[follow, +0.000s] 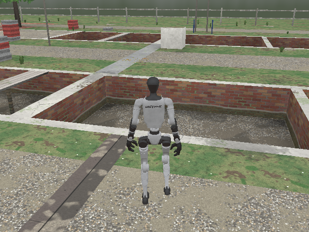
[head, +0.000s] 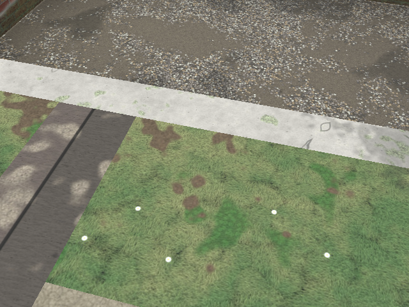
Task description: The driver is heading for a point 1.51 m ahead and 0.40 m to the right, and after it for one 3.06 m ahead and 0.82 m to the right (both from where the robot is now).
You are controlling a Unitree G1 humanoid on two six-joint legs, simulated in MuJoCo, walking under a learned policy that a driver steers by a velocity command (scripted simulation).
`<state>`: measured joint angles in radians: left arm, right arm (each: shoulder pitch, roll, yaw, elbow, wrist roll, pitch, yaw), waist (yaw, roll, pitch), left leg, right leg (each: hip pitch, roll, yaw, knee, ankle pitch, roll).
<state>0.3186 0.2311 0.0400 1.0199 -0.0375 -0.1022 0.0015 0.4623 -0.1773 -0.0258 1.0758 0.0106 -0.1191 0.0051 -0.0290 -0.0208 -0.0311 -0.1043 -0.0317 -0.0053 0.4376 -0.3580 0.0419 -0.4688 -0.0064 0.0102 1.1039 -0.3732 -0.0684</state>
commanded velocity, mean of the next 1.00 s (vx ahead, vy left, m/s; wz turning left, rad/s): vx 0.48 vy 0.00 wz -0.04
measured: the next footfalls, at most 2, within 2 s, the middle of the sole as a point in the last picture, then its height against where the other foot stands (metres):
right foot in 0.30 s outside the picture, level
left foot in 0.84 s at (170, 273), level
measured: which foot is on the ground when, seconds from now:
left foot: down 0.00-0.32, up 0.34-0.82, down 0.84-1.00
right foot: up 0.00-0.28, down 0.30-0.86, up 0.88-1.00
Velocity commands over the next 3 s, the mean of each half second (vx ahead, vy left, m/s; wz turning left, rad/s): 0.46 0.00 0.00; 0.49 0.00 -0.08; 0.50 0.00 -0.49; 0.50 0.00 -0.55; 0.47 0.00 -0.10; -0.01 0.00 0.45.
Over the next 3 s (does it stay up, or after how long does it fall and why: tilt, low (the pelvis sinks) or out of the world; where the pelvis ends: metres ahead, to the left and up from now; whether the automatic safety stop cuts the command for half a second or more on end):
stays up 1.14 -0.29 0.00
